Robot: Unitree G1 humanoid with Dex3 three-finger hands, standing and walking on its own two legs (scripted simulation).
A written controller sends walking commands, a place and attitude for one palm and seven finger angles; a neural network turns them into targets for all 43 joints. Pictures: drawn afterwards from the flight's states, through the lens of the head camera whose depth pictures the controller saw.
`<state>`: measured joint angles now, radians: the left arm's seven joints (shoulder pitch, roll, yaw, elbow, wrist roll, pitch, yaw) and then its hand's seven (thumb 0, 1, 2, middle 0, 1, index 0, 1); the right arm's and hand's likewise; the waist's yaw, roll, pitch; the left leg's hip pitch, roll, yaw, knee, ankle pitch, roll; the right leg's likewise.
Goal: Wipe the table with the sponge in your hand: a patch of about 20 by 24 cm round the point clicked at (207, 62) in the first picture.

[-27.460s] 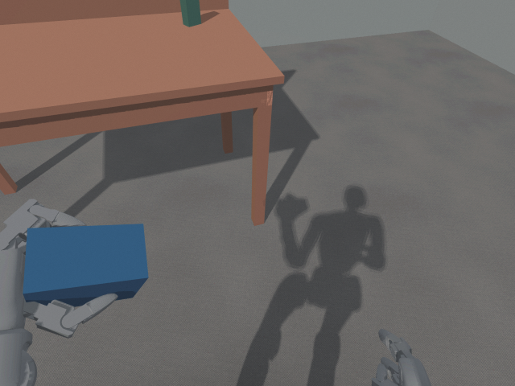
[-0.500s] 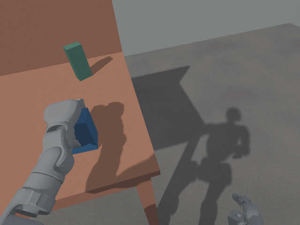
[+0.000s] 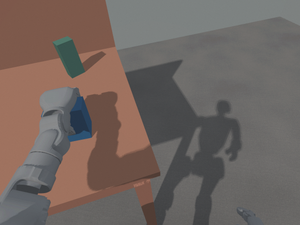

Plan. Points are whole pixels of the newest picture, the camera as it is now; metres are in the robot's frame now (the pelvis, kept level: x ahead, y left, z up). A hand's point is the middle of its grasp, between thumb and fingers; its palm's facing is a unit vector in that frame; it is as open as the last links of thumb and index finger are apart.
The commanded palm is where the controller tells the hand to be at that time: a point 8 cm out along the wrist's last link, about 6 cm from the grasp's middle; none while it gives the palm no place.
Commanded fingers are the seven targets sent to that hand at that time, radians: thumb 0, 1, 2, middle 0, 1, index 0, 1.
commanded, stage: wipe forward along the middle lane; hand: left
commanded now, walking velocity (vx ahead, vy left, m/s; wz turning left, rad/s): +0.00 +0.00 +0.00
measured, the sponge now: (71, 124) +0.38 +0.27 +0.06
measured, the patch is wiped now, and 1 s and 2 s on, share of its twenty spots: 1.00 1.00 1.00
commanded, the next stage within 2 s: slide back across to the first lane in 0.14 s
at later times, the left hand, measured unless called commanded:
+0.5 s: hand (64, 107) +0.40 +0.29 +0.10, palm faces -0.03 -0.03 -1.00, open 10.6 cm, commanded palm +0.37 +0.31 +0.16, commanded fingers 0.00 0.10 1.30 -1.20 -1.60 -1.20 -1.60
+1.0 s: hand (40, 114) +0.37 +0.35 +0.11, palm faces -0.05 -0.03 -1.00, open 10.6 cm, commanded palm +0.34 +0.35 +0.15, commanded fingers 0.00 0.10 1.30 -1.20 -1.60 -1.20 -1.60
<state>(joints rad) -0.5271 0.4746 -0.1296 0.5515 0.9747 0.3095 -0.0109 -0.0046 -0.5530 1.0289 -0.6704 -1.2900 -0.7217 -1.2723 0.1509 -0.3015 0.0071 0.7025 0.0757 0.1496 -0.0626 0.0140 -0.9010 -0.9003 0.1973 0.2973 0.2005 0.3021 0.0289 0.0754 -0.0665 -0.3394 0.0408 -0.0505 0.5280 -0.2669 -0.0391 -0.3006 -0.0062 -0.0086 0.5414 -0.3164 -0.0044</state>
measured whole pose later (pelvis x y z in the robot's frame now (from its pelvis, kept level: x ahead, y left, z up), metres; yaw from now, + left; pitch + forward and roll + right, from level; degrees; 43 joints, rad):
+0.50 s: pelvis +0.01 +0.01 +0.00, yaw -1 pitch +5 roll +0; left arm -0.54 0.52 -0.05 0.61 0.97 0.24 0.02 0.00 -0.55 1.03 -0.67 -1.29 -0.72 -1.27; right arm 0.18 -0.30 0.00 0.70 0.08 0.18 -0.05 0.01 -0.90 -0.90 0.20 0.30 0.20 0.30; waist -0.01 0.07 -0.06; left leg -0.33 0.04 -0.03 0.51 -0.27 -0.03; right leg -0.29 -0.01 0.01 0.51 -0.30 0.01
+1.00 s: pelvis +0.03 +0.02 +0.00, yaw +0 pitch +5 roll -1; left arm -0.35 0.60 0.03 0.38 0.93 0.21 -0.06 0.01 -0.55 1.03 -0.66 -1.29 -0.71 -1.28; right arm 0.09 -0.30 0.00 0.66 0.07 0.16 -0.05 0.01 -0.90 -0.90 0.20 0.30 0.20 0.30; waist 0.04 0.07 -0.04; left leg -0.29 0.02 -0.05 0.50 -0.29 -0.02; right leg -0.22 -0.02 -0.01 0.46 -0.31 0.02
